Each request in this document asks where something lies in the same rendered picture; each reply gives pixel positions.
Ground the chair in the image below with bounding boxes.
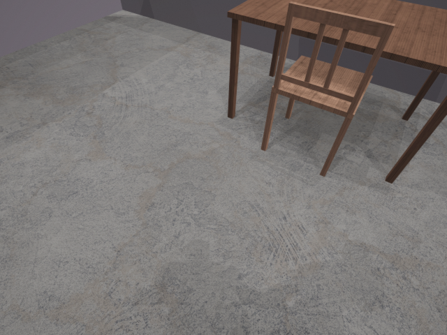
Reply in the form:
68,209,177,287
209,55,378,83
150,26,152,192
261,1,395,177

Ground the table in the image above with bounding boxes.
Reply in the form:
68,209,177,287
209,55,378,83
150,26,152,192
228,0,447,184

